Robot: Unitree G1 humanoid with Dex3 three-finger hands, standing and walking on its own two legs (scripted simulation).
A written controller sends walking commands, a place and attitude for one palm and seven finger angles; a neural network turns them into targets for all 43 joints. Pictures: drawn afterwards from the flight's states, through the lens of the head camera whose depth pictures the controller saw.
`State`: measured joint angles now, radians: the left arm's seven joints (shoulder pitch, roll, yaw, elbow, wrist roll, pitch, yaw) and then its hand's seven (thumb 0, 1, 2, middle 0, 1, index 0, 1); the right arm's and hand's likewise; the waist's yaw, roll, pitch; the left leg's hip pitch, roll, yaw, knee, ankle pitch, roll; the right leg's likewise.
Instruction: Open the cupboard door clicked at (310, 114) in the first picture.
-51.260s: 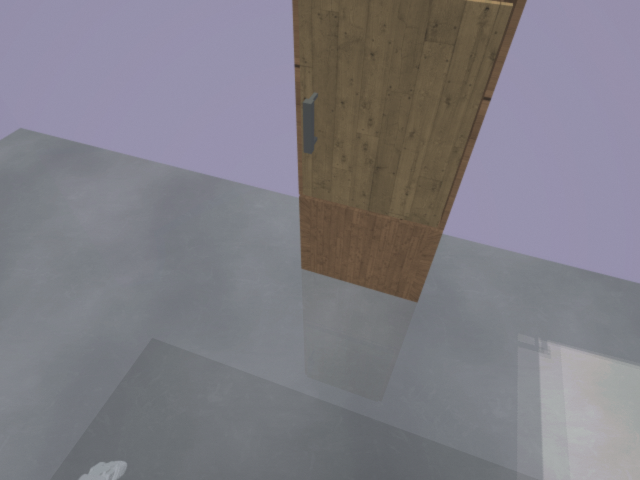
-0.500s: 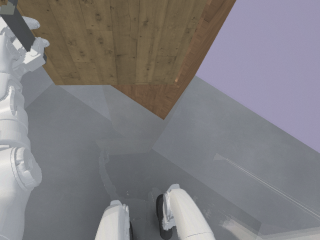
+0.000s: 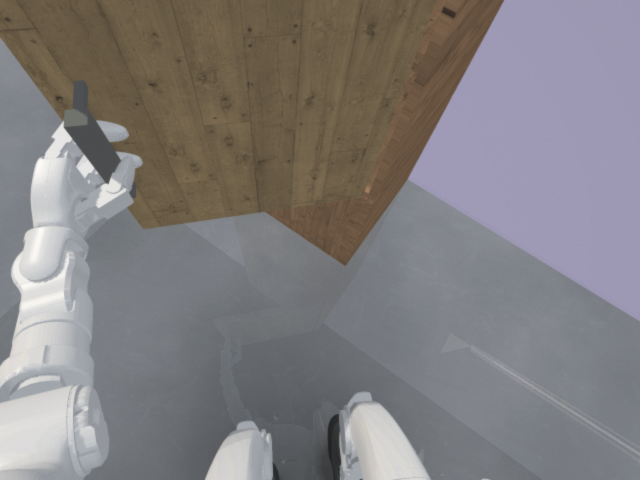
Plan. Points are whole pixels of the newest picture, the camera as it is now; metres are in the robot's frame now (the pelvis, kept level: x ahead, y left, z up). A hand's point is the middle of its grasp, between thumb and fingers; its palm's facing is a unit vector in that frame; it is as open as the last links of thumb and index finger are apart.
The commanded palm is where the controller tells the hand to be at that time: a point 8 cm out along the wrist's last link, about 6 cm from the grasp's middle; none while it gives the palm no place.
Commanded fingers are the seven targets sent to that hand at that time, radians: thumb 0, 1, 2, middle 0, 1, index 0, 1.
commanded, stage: pull the door open along its arc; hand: left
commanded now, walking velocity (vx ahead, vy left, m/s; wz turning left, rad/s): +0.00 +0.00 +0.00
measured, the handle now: (105, 145) +0.51 +0.24 +0.03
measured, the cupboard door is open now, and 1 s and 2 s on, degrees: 47 77 77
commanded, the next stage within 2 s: open thumb and fingers to let go in 0.50 s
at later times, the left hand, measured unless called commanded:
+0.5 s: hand (213, 323) +0.29 +0.10 +0.03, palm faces +0.39 -0.92 +0.02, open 6.3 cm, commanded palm +0.23 +0.16 +0.02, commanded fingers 0.00 0.90 0.90 -0.40 -1.35 -0.40 -1.35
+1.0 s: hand (223, 319) +0.30 +0.09 +0.03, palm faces +0.48 -0.88 -0.02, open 10.2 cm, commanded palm +0.25 +0.13 +0.02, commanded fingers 0.00 -0.50 0.30 -0.30 -1.20 -0.30 -1.20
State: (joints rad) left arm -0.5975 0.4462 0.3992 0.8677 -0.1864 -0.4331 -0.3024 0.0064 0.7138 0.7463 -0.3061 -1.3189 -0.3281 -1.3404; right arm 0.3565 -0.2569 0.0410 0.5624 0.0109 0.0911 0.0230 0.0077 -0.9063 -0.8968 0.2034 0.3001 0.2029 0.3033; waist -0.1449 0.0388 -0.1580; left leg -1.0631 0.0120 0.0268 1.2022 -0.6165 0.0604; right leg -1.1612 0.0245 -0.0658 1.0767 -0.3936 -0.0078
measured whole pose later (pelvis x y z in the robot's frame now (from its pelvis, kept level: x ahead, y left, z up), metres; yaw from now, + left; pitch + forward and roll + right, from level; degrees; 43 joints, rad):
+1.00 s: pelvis -0.02 -0.06 +0.00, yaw +6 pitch +19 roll +2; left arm -0.08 -0.01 -0.01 0.41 -0.01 -0.50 0.45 0.01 0.07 0.55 -0.33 -1.26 -0.33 -1.26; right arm 0.19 -0.23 -0.03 0.64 -0.07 -0.06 -0.01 0.01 -0.91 -0.90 0.20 0.30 0.20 0.30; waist -0.02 0.02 -0.17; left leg -0.94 -0.02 -0.03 1.17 -0.56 -0.03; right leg -1.06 -0.02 -0.12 1.14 -0.42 -0.10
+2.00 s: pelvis -0.02 +0.00 -0.01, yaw +4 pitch +19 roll -1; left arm 0.14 0.10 -0.11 0.14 -0.08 -0.43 -0.03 -0.01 -0.50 0.30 -0.12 -0.31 -0.14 -0.31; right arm 0.23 -0.23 0.01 0.47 -0.01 -0.05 0.01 0.01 -0.91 -0.90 0.20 0.30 0.20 0.30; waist 0.00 0.02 -0.18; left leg -0.98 -0.05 0.02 1.26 -0.62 0.06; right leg -1.08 -0.04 -0.06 1.19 -0.44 -0.01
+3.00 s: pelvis -0.02 -0.02 -0.01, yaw +4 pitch +18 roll -3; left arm 0.41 0.27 0.17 -0.13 -0.30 -0.33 -0.31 -0.01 -0.50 0.30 -0.15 -0.30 -0.15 -0.30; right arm 0.23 -0.22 0.02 0.47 0.03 -0.12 -0.07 0.02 -0.90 -0.90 0.20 0.30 0.20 0.30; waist 0.01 0.03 -0.18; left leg -0.97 -0.02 -0.02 1.30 -0.64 0.04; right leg -1.06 -0.01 -0.11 1.20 -0.45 -0.03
